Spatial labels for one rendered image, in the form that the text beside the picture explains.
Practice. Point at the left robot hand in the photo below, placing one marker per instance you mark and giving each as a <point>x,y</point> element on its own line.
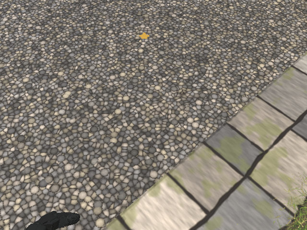
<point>54,220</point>

